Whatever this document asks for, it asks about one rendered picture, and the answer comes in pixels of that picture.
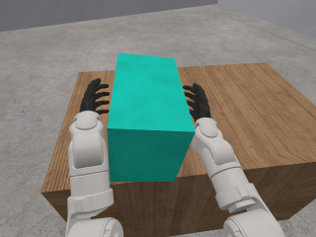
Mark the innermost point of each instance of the pedestal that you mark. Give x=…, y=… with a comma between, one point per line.
x=269, y=124

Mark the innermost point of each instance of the robot right upper arm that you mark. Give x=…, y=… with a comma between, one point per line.
x=253, y=223

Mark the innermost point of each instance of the robot left hand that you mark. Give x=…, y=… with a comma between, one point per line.
x=89, y=100

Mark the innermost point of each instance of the carton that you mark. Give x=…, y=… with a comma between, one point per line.
x=150, y=127

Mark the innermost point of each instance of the robot right hand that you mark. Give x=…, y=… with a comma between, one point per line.
x=201, y=108

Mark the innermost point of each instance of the robot left upper arm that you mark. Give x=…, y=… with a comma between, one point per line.
x=98, y=227

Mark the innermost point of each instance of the robot right forearm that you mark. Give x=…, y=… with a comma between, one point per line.
x=233, y=190

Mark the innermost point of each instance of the robot left forearm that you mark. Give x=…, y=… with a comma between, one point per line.
x=88, y=168

